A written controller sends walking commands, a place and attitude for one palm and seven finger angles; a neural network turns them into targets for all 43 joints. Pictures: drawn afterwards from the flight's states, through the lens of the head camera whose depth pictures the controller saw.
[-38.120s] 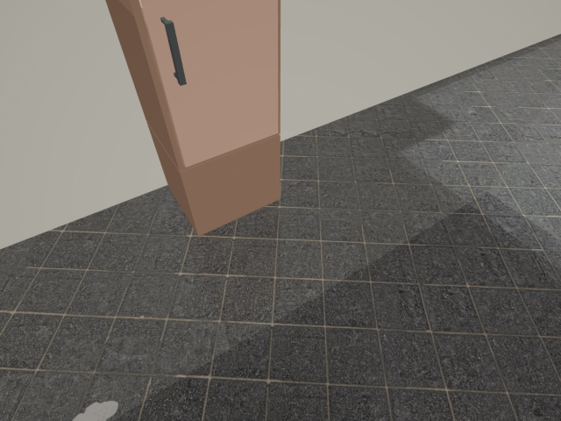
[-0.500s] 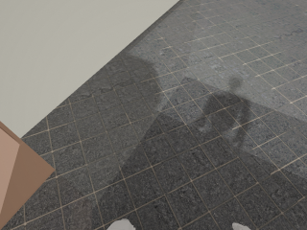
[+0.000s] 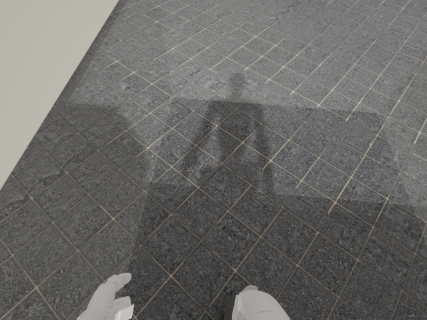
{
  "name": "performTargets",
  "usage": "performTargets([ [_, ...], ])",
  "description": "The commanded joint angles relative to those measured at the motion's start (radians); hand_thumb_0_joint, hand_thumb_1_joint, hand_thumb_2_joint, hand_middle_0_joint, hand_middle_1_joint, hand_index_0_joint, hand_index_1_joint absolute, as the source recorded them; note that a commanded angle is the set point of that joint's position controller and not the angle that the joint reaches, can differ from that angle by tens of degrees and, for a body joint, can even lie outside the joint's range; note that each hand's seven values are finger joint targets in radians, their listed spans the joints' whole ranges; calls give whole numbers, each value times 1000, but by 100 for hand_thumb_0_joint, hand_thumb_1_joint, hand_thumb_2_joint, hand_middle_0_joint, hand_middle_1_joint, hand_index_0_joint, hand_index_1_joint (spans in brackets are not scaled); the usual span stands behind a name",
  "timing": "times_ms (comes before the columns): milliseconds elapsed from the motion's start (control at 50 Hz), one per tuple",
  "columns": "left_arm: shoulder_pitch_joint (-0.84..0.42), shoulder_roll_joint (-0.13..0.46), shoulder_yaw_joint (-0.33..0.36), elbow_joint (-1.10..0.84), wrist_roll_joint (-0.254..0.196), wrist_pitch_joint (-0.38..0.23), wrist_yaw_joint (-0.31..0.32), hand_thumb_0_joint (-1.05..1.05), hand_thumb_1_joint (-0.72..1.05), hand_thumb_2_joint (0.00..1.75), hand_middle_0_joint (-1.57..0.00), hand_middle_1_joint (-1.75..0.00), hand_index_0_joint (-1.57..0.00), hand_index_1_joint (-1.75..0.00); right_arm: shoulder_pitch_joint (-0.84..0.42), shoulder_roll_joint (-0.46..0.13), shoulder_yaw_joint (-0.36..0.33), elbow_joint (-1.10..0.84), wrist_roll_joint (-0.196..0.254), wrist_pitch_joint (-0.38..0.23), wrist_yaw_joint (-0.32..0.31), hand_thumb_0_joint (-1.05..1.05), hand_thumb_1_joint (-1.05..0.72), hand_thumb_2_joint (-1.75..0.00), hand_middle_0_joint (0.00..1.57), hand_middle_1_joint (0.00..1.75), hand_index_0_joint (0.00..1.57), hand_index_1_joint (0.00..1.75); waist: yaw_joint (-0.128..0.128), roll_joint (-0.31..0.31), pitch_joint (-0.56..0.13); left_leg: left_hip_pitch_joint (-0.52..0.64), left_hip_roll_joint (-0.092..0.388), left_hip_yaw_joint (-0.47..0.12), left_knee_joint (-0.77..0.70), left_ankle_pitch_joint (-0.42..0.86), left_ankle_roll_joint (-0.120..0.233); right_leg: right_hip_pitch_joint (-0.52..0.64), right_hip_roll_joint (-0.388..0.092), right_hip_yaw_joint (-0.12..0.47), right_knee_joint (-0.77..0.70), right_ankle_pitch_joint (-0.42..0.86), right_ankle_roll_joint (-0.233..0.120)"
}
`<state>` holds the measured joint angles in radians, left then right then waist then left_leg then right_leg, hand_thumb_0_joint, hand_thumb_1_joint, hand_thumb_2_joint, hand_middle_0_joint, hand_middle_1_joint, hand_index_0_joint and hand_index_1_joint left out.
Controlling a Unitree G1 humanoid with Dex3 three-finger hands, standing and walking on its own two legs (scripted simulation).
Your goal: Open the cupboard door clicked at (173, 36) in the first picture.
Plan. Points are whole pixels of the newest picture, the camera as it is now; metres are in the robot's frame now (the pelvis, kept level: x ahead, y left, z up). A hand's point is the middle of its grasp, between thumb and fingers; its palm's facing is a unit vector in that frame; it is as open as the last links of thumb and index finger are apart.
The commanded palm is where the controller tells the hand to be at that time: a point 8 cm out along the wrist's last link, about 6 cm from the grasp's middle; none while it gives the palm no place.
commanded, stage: walk to a spot facing it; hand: left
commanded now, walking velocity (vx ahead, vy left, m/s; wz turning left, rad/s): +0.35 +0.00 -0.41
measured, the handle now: out of the picture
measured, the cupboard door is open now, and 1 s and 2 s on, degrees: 39 39 39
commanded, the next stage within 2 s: turn to face it in 0.60 s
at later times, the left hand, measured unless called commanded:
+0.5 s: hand (147, 273) +0.23 +0.15 -0.15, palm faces -0.05 -0.98 -0.21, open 7.3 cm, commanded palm none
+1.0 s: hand (185, 127) +0.65 +0.08 -0.15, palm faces -0.22 -0.95 -0.22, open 7.3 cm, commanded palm none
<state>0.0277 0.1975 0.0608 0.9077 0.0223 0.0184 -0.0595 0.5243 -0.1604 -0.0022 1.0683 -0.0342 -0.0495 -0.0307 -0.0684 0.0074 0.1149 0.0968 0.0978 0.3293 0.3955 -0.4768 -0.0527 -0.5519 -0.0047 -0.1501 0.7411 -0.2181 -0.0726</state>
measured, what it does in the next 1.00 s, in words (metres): walks ahead: right foot, then left foot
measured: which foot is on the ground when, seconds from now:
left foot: down 0.00-0.02, up 0.04-0.54, down 0.56-1.00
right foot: up 0.00-0.02, down 0.04-0.56, up 0.58-0.98, down 1.00-1.00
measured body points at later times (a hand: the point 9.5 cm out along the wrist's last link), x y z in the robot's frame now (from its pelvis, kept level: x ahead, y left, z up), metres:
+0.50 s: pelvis +0.27 -0.03 +0.01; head +0.31 -0.05 +0.46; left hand +0.23 +0.20 -0.14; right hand +0.40 -0.27 -0.13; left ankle +0.42 +0.07 -0.69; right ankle +0.10 -0.07 -0.72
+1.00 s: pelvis +0.50 -0.08 +0.01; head +0.53 -0.08 +0.46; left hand +0.66 +0.13 -0.13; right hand +0.34 -0.25 -0.14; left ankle +0.43 +0.04 -0.72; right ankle +0.52 -0.19 -0.72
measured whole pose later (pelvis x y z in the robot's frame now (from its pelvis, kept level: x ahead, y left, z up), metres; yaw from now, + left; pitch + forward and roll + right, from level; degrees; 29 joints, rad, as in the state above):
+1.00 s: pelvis +0.50 -0.08 +0.01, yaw -10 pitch +1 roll +0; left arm 0.11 0.20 0.05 0.98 0.01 -0.01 0.01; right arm 0.48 -0.13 -0.01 1.14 -0.02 -0.01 -0.02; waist -0.08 0.00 0.05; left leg -0.12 0.01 0.11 0.51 -0.40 0.02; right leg -0.37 -0.05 -0.10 0.59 -0.15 0.01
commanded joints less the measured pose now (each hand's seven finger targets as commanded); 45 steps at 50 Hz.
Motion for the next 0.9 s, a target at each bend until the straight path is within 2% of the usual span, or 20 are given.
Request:
performTargets([
  [0, 429, 188, 62, 55, 10, -53, 25, 0, 90, 90, -20, -30, -20, -30, -91, -187, -44, -104, 29, -22, 8, 0, -90, -90, 20, 30, 20, 30, 271, -25, -271, -386, 143, -29, 640, 884, 34, 749, -91, 165, -197, -1, -130],
  [20, 490, 283, 83, 62, -2, -56, 42, 0, 90, 90, -20, -30, -20, -30, -73, -110, -38, -136, 45, -22, 10, 0, -90, -90, 20, 30, 20, 30, 254, -254, -373, -705, -63, -113, 1033, -92, -16, 906, -396, 765, -348, 52, -255],
  [40, 419, 305, 82, 47, -22, -49, 57, 0, 90, 90, -20, -30, -20, -30, -160, -140, -47, -154, 39, -12, 13, 0, -90, -90, 20, 30, 20, 30, 224, -175, -271, -802, -23, -300, 1121, -72, 23, 781, -419, 799, -468, -68, -248],
  [60, 319, 240, 69, 27, -26, -44, 66, 0, 90, 90, -20, -30, -20, -30, -207, -132, -58, -155, 33, -8, 17, 0, -90, -90, 20, 30, 20, 30, 177, -49, -103, -817, 37, -327, 1075, 54, 29, 614, -393, 669, -511, -124, -210],
  [100, 213, 147, 31, 6, -18, -66, 67, 0, 90, 90, -20, -30, -20, -30, -193, -97, -51, -129, 18, 6, 17, 0, -90, -90, 20, 30, 20, 30, 83, -19, -46, -697, 78, -335, 935, 155, 12, 350, -291, 462, -522, 37, -136],
  [180, 258, 110, 23, 50, -11, -106, 60, 0, 90, 90, -20, -30, -20, -30, -122, -56, -52, -89, 9, 29, 25, 0, -90, -90, 20, 30, 20, 30, 31, -69, -116, -649, 53, -302, 740, 208, -3, 380, -183, 289, -490, 404, -94],
  [260, 357, 76, 18, 99, -15, -118, 63, 0, 90, 90, -20, -30, -20, -30, -256, -49, -56, -128, 15, 26, 33, 0, -90, -90, 20, 30, 20, 30, 64, -120, -132, -766, 30, -283, 640, 300, -10, 542, -139, 259, -448, 657, -32],
  [380, 457, 76, 4, 145, -12, -117, 80, 0, 90, 90, -20, -30, -20, -30, -510, -58, -47, -198, 21, 11, 50, 0, -90, -90, 20, 30, 20, 30, 119, -137, -44, -812, -16, -233, 428, 306, 13, 664, -168, 297, -447, 791, -49],
  [440, 466, 93, 1, 157, -9, -116, 86, 0, 90, 90, -20, -30, -20, -30, -534, -61, -45, -202, 20, 2, 50, 0, -90, -90, 20, 30, 20, 30, 98, -145, -34, -670, -83, -178, 295, 267, 44, 650, -178, 291, -392, 981, -51],
  [480, 445, 115, 6, 160, -9, -119, 90, 0, 90, 90, -20, -30, -20, -30, -402, -84, -56, -155, 14, -5, 37, 0, -90, -90, 20, 30, 20, 30, 26, -134, -84, -459, -142, -155, 211, 279, 76, 606, -168, 267, -256, 1119, -41],
  [500, 424, 123, 9, 157, -13, -120, 90, 0, 90, 90, -20, -30, -20, -30, -259, -116, -65, -111, 9, -8, 27, 0, -90, -90, 20, 30, 20, 30, -43, -122, -150, -244, -130, -173, 149, 358, 101, 503, -151, 254, -105, 1057, -16],
  [520, 419, 101, 9, 141, -23, -122, 86, 0, 90, 90, -20, -30, -20, -30, -108, -188, -84, -73, -5, -11, 17, 0, -90, -90, 20, 30, 20, 30, -99, -49, -245, 40, 31, -354, 158, 484, 169, 271, -91, 233, 125, 763, 14],
  [540, 479, 38, -4, 127, -42, -124, 74, 0, 90, 90, -20, -30, -20, -30, 6, -278, -105, -54, -19, -16, 9, 0, -90, -90, 20, 30, 20, 30, -97, 189, -419, 263, 362, -748, 104, 645, 321, 59, 48, 149, 552, -55, 41],
  [560, 426, 59, -5, 104, -34, -122, 78, 0, 90, 90, -20, -30, -20, -30, -26, -272, -96, -72, 5, -3, 9, 0, -90, -90, 20, 30, 20, 30, -65, 141, -379, 149, 434, -835, -22, 620, 358, 13, 23, 215, 725, -292, 18],
  [580, 359, 52, 2, 83, -18, -112, 80, 0, 90, 90, -20, -30, -20, -30, -112, -248, -88, -95, 8, -7, 11, 0, -90, -90, 20, 30, 20, 30, -34, 64, -183, -60, 418, -766, -89, 470, 348, -50, -26, 217, 746, -266, 25],
  [620, 317, 21, 13, 92, 2, -78, 55, 0, 90, 90, -20, -30, -20, -30, -217, -117, -52, -105, 8, -27, 1, 0, -90, -90, 20, 30, 20, 30, 43, 82, 1, -348, 317, -573, -177, 350, 220, -46, -84, 214, 711, -110, 49],
  [660, 382, -24, 10, 108, 11, -43, 42, 0, 90, 90, -20, -30, -20, -30, -235, -84, -42, -94, 10, -42, -4, 0, -90, -90, 20, 30, 20, 30, 97, 78, -19, -375, 248, -368, -166, 505, 153, -7, -96, 185, 635, -47, 73],
  [700, 401, -52, 6, 116, 5, -30, 45, 0, 90, 90, -20, -30, -20, -30, -197, -87, -34, -75, 14, -47, -6, 0, -90, -90, 20, 30, 20, 30, 106, 87, -77, -357, 197, -260, -141, 736, 164, 22, -87, 169, 528, -33, 85],
  [780, 324, -58, -10, 107, 3, -34, 54, 0, 90, 90, -20, -30, -20, -30, -143, -83, -29, -34, 17, -37, -3, 0, -90, -90, 20, 30, 20, 30, 94, 112, -78, -347, 112, -215, -101, 992, 144, 109, -75, 85, 184, 88, 92],
  [880, 171, -3, -16, 68, -1, -39, 62, 0, 90, 90, -20, -30, -20, -30, -68, -120, -36, 5, 13, 0, -2, 0, -90, -90, 20, 30, 20, 30, 48, 140, -90, -256, 133, -317, -14, 1024, 160, 179, -24, 30, -42, 52, 92],
])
